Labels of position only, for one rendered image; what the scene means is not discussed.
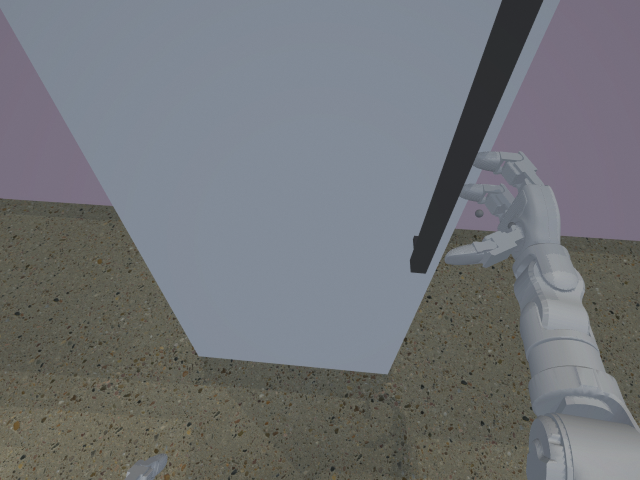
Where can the robot right upper arm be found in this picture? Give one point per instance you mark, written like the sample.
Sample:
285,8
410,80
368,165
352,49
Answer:
567,447

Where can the handle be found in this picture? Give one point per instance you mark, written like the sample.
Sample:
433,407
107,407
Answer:
509,33

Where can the robot right hand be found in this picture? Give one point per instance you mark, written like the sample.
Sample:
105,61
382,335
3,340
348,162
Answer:
534,211

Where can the robot right forearm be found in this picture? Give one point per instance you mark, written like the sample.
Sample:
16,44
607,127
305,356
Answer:
567,373

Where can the robot left hand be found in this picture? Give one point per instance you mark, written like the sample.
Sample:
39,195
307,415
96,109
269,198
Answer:
147,470

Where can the fridge door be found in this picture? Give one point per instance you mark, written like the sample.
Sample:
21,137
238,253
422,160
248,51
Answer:
272,160

